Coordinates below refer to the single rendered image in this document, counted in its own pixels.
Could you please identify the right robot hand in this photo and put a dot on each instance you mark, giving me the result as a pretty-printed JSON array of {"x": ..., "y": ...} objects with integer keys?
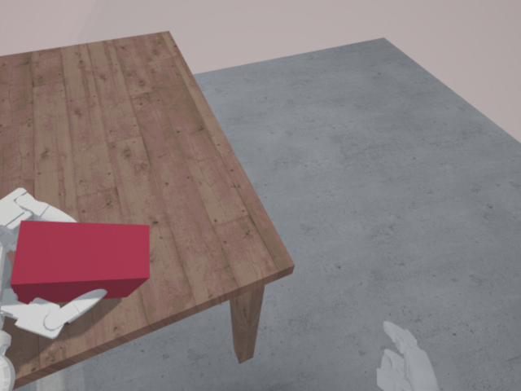
[{"x": 413, "y": 373}]

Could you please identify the sponge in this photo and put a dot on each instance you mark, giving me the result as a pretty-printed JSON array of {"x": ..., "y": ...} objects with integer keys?
[{"x": 60, "y": 261}]

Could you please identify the left robot hand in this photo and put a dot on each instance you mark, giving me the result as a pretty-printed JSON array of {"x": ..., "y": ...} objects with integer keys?
[{"x": 39, "y": 316}]

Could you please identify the table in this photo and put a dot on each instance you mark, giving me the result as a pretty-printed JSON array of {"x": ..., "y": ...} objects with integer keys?
[{"x": 119, "y": 132}]

